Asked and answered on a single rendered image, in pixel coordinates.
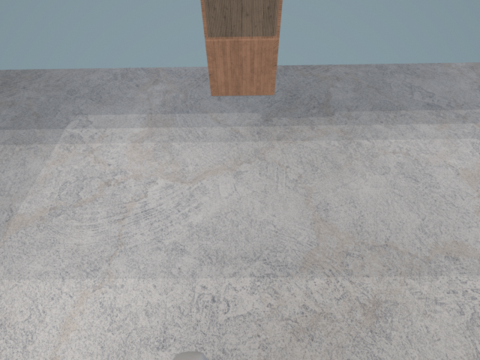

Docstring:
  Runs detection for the cupboard door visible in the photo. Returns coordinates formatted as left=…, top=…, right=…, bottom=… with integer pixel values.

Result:
left=204, top=0, right=279, bottom=38

